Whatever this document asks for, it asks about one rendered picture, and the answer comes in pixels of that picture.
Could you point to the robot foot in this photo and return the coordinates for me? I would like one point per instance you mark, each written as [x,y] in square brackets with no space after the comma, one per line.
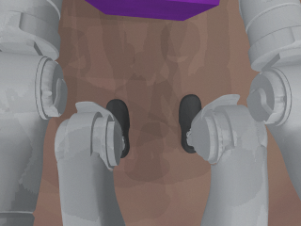
[120,110]
[190,106]

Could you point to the left robot upper arm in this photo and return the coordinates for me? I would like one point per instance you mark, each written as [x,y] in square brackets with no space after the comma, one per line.
[32,91]

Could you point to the left robot forearm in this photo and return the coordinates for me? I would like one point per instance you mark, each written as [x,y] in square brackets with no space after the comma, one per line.
[30,27]

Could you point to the robot left foot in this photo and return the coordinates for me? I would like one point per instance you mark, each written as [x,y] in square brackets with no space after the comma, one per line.
[120,110]

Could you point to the right robot upper arm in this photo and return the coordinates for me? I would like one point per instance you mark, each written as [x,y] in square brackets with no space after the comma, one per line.
[275,100]

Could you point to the carton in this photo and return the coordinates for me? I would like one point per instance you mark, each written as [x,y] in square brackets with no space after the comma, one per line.
[175,10]

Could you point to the robot right foot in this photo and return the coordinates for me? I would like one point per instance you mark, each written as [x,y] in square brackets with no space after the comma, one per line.
[190,106]

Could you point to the right robot forearm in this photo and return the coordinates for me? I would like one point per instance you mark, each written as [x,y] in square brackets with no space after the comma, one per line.
[273,28]

